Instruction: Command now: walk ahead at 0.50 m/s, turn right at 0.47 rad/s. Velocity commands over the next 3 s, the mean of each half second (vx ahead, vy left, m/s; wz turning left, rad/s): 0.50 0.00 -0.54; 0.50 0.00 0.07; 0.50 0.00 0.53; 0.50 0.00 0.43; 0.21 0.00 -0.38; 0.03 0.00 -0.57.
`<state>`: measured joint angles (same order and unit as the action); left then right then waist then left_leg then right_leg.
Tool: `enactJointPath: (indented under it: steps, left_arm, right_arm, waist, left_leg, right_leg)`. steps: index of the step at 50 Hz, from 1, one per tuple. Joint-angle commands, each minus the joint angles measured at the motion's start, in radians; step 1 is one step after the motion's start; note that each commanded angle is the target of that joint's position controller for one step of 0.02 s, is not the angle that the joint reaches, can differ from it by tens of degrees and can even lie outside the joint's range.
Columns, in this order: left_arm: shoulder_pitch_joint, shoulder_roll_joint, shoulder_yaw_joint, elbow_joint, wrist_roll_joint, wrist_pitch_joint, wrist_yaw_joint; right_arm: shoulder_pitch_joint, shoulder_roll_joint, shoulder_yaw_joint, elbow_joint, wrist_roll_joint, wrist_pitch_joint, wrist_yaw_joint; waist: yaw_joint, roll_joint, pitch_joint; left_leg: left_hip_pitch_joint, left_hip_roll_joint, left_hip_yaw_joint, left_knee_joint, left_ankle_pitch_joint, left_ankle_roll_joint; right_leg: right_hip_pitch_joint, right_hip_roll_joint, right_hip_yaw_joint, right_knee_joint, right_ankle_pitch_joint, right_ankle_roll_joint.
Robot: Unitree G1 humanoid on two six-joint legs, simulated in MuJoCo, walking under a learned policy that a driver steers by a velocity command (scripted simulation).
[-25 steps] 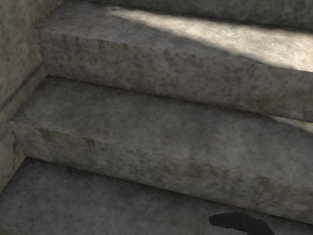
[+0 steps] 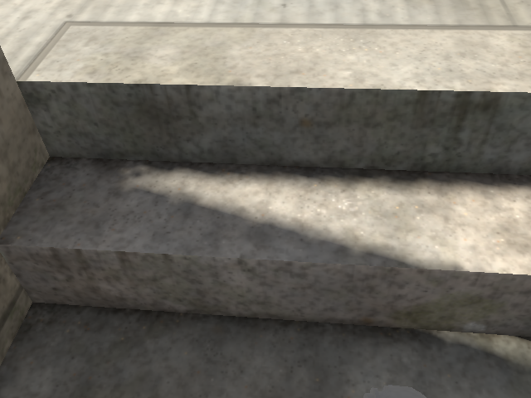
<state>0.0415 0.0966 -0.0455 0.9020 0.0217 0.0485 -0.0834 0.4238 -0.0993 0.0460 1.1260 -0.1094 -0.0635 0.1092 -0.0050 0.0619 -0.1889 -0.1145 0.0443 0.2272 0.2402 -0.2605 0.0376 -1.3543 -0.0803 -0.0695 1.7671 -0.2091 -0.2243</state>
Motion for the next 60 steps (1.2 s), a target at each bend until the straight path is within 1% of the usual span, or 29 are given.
enactJointPath:
  steps: [1, 3, 4, 6, 7, 8, 9, 12, 14, 16, 20, 24, 28, 29, 30, 31, 32, 34, 35, 36, 39, 41, 44, 48, 52, 55, 57, 58, 60]
  left_arm:
    - [-0.092, 0.046, 0.007, -0.13, 0.014, 0.024, -0.026]
    - [0.02, 0.092, 0.03, -0.111, 0.02, -0.001, -0.012]
    - [0.07, 0.131, 0.042, -0.093, 0.007, 0.002, 0.003]
    - [0.438, 0.258, 0.086, 0.047, -0.012, 0.008, 0.042]
    - [0.525, 0.293, 0.104, 0.085, 0.042, -0.001, 0.039]
    - [0.54, 0.258, 0.098, 0.132, 0.063, -0.019, 0.041]
    - [0.521, 0.202, 0.088, 0.185, 0.07, -0.041, 0.043]
    - [0.182, 0.078, 0.047, 0.185, 0.017, -0.087, 0.019]
    - [0.144, 0.076, 0.037, 0.168, 0.027, -0.115, -0.002]
    - [0.242, 0.117, 0.045, 0.155, 0.058, -0.124, 0.005]
    - [0.525, 0.075, 0.017, 0.265, 0.112, -0.124, -0.003]
    - [0.421, 0.126, 0.028, 0.2, 0.015, -0.126, -0.043]
    - [0.442, 0.317, 0.094, 0.199, -0.029, -0.191, -0.051]
    - [0.544, 0.245, 0.096, 0.246, 0.042, -0.194, -0.066]
    - [0.548, 0.168, 0.089, 0.242, 0.079, -0.174, -0.09]
    - [0.432, 0.118, 0.092, 0.258, 0.078, -0.122, -0.108]
    - [0.327, 0.139, 0.11, 0.238, 0.007, -0.106, -0.093]
    - [0.198, 0.123, 0.099, 0.163, -0.015, -0.107, -0.038]
    - [0.055, -0.041, 0.045, -0.088, 0.08, -0.135, 0.04]
    - [0.187, 0.062, 0.055, 0.092, 0.009, -0.098, 0.016]
    - [0.179, 0.074, 0.037, 0.059, 0.042, -0.088, 0.008]
    - [0.112, 0.09, 0.022, 0.047, 0.017, -0.086, -0.007]
    - [-0.043, 0.066, -0.01, -0.005, 0.048, -0.092, 0.019]
    - [-0.321, 0.092, -0.03, -0.164, 0.031, -0.095, 0.044]
    - [-0.444, 0.05, -0.035, -0.265, 0.045, -0.011, 0.021]
    - [-0.221, 0.168, 0.018, -0.211, 0.018, -0.019, 0.013]
    - [0.224, 0.22, 0.038, -0.102, 0.011, -0.024, 0.039]
    - [0.379, 0.314, 0.072, -0.053, 0.054, -0.023, 0.058]
    - [0.21, 0.282, 0.075, 0.025, 0.023, -0.089, 0.048]
  right_arm:
    - [-0.061, -0.299, -0.044, -0.051, 0.039, -0.052, 0.019]
    - [-0.015, -0.289, -0.059, -0.043, 0.059, -0.072, 0.013]
    - [0.086, -0.254, -0.052, -0.001, 0.004, -0.066, 0.025]
    - [-0.021, -0.233, -0.056, -0.042, -0.023, -0.024, 0.07]
    - [-0.121, -0.176, -0.07, -0.038, 0.024, 0.006, 0.079]
    - [-0.11, -0.11, -0.051, -0.044, 0.044, 0.007, 0.074]
    - [-0.216, -0.081, -0.043, -0.096, 0.065, 0.002, 0.036]
    - [-0.234, -0.083, -0.024, -0.144, 0.055, -0.005, -0.031]
    - [-0.233, -0.13, -0.031, -0.174, 0.061, 0.007, -0.05]
    - [-0.336, -0.104, -0.014, -0.211, 0.08, 0.004, -0.044]
    - [-0.533, -0.084, 0.016, -0.326, 0.055, 0.012, -0.07]
    - [-0.768, -0.063, 0.028, -0.452, 0.041, 0.092, -0.085]
    - [-0.505, -0.18, -0.024, -0.401, 0.08, 0.09, -0.045]
    - [-0.29, -0.195, -0.039, -0.328, 0.069, 0.101, -0.036]
    - [-0.094, -0.228, -0.055, -0.243, 0.06, 0.11, -0.048]
    - [0.007, -0.28, -0.074, -0.209, 0.019, 0.123, -0.063]
    - [-0.007, -0.278, -0.073, -0.198, 0.026, 0.089, -0.079]
    - [-0.136, -0.155, -0.053, -0.119, 0.051, 0.046, -0.076]
    - [-0.115, -0.008, -0.041, -0.013, 0.142, 0.017, -0.145]
    - [-0.28, 0.028, -0.007, -0.068, 0.076, 0.011, -0.099]
    - [-0.204, -0.023, -0.025, -0.046, 0.055, -0.021, -0.06]
    - [-0.127, -0.113, -0.053, -0.052, 0.033, -0.005, -0.052]
    - [0.095, -0.04, -0.026, 0.031, 0.014, -0.002, -0.049]
    - [0.214, -0.043, -0.004, 0.086, -0.037, -0.026, -0.037]
    - [0.093, -0.098, -0.007, 0.004, 0.083, -0.051, 0.014]
    - [0.085, -0.263, -0.065, -0.009, 0.119, -0.102, 0.009]
    - [0.15, -0.138, -0.067, -0.02, 0.021, -0.09, 0.033]
    - [0.084, -0.058, -0.065, 0.002, 0.032, -0.056, 0.042]
    - [0.004, -0.079, -0.09, 0.026, 0.086, -0.045, 0.028]
  waist:
    - [0.136, 0.085, 0.033]
    - [0.109, 0.097, -0.044]
    - [0.071, 0.092, -0.122]
    - [0.222, -0.082, -0.165]
    - [0.249, -0.271, -0.059]
    - [0.197, -0.272, -0.033]
    - [0.152, -0.249, 0.095]
    - [-0.061, -0.029, 0.092]
    - [-0.126, -0.046, 0.073]
    - [-0.08, -0.168, 0.083]
    - [0.003, -0.055, 0.064]
    - [0.0, -0.171, 0.126]
    - [-0.097, -0.257, -0.05]
    - [-0.099, -0.104, -0.255]
    - [-0.145, 0.051, -0.309]
    - [-0.247, 0.28, -0.128]
    - [-0.229, 0.224, 0.062]
    - [-0.088, -0.042, 0.149]
    - [0.028, -0.111, 0.21]
    - [0.021, -0.129, 0.075]
    - [0.047, -0.079, 0.113]
    - [0.013, 0.02, 0.069]
    - [-0.042, -0.007, 0.131]
    - [-0.096, -0.011, 0.144]
    - [-0.011, 0.127, 0.16]
    - [0.094, 0.158, -0.046]
    - [0.155, -0.174, -0.425]
    - [0.239, -0.375, -0.282]
    - [0.099, -0.249, 0.103]
  left_leg:
    - [-0.092, 0.332, -0.027, -0.079, 1.532, 0.291]
    - [0.238, 0.31, 0.009, 0.151, 1.806, 0.279]
    - [0.128, 0.279, -0.003, 0.263, 1.85, 0.261]
    - [-0.366, 0.124, -0.111, 0.662, 1.253, 0.225]
    - [-0.671, -0.036, -0.236, 1.204, 0.432, 0.143]
    - [-0.852, -0.07, -0.458, 1.518, 0.451, 0.16]
    - [-1.055, -0.128, -0.532, 1.734, 0.439, 0.193]
    - [-1.148, -0.084, -0.513, 1.843, 0.368, 0.227]
    - [-1.11, -0.016, -0.36, 1.754, 0.347, 0.192]
    - [-1.102, -0.033, -0.244, 1.977, 0.203, 0.164]
    - [-1.342, 0.0, -0.258, 1.864, 0.189, 0.163]
    - [-0.853, 0.015, -0.1, 1.286, -0.18, 0.062]
    - [-0.662, -0.154, -0.062, 0.938, -0.148, 0.064]
    - [-0.323, -0.076, -0.282, 0.901, 0.142, 0.178]
    - [-0.066, 0.029, -0.637, 0.599, -0.161, 0.266]
    - [-0.054, 0.176, -1.085, 0.23, -0.545, 0.377]
    - [-0.247, 0.179, -1.233, 0.143, -0.905, 0.311]
    - [-0.371, 0.172, -1.069, 0.183, -0.704, 0.279]
    - [-0.458, 0.125, -0.807, 0.209, -0.584, 0.165]
    - [-0.372, 0.078, -0.703, 0.23, -0.355, 0.168]
    - [-0.366, 0.009, -0.462, 0.184, -0.027, 0.17]
    - [-0.368, 0.032, -0.465, 0.107, -0.009, 0.207]
    - [-0.154, 0.114, -0.638, 0.12, -0.131, 0.247]
    - [-0.167, 0.105, -0.603, 0.037, -0.112, 0.21]
    - [-0.563, 0.184, -0.506, -0.219, 0.392, 0.277]
    - [-0.016, 0.208, -0.421, 0.091, 1.633, 0.221]
    - [-0.41, 0.041, -0.429, 0.684, 1.207, 0.159]
    - [-0.747, -0.121, -0.494, 1.199, 0.339, 0.128]
    - [-0.988, -0.049, -0.49, 1.716, 0.397, 0.128]
  right_leg:
    - [0.427, 0.073, -0.107, -0.224, -0.043, 0.04]
    - [0.443, 0.203, -0.141, -0.554, -0.192, 0.05]
    - [0.644, 0.197, -0.026, -0.526, 0.01, -0.005]
    - [1.085, 0.118, 0.437, -0.983, -0.264, -0.084]
    - [1.093, -0.002, 0.823, -1.325, -0.451, -0.14]
    - [1.073, -0.035, 0.919, -1.344, -0.6, -0.068]
    - [1.023, -0.017, 0.867, -1.306, -0.601, -0.027]
    - [0.906, 0.034, 0.54, -1.266, -0.16, 0.071]
    - [0.816, 0.079, 0.324, -1.295, 0.066, 0.112]
    - [0.759, 0.081, 0.357, -1.38, 0.039, 0.057]
    - [0.993, 0.038, 0.466, -1.373, -0.104, 0.011]
    - [0.659, -0.057, 0.485, -1.697, 0.032, -0.116]
    - [1.262, -0.147, 0.34, -1.348, 1.805, -0.093]
    - [1.171, -0.089, 0.298, -1.085, 1.809, -0.043]
    - [0.891, 0.014, 0.32, -0.893, 1.393, -0.029]
    - [0.544, 0.191, 0.34, -0.423, 0.352, 0.032]
    - [0.35, 0.19, 0.403, -0.028, 0.33, 0.035]
    - [0.234, 0.192, 0.429, 0.198, 0.336, -0.017]
    - [0.295, 0.167, 0.194, 0.3, 0.184, 0.065]
    - [0.194, 0.164, 0.425, 0.157, 0.31, -0.02]
    - [0.128, 0.094, 0.223, 0.043, 0.257, 0.016]
    - [0.131, 0.067, 0.093, 0.244, 0.157, 0.057]
    - [-0.221, 0.032, 0.15, 0.509, 0.089, 0.009]
    - [-0.202, -0.052, 0.067, 0.143, 0.117, 0.004]
    - [0.479, 0.004, -0.108, -0.196, -0.158, 0.062]
    - [0.633, 0.157, -0.116, -0.605, -0.189, 0.075]
    - [1.316, -0.108, 0.527, -0.968, -0.067, -0.151]
    - [1.3, -0.297, 1.024, -1.365, -0.519, -0.213]
    - [0.929, -0.268, 0.852, -1.353, -0.729, -0.091]
